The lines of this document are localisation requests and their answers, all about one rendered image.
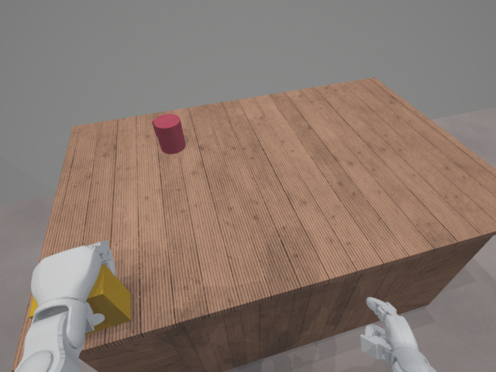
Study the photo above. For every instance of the left robot forearm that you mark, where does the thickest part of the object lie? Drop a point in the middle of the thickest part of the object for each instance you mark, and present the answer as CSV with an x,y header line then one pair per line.
x,y
55,338

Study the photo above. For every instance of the table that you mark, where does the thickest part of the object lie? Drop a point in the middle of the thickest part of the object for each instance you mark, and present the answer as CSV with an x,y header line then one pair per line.
x,y
272,227

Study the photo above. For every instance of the sponge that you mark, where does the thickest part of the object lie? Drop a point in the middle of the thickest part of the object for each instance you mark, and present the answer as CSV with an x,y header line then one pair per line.
x,y
108,297

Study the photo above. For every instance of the right robot forearm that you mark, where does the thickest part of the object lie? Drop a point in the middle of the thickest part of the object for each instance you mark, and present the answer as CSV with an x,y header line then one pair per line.
x,y
409,360

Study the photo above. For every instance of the robot left hand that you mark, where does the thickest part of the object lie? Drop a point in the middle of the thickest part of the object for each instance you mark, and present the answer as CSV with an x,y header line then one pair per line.
x,y
72,274

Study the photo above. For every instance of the robot right hand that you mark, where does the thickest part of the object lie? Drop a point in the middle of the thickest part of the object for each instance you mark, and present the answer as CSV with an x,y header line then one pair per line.
x,y
380,343

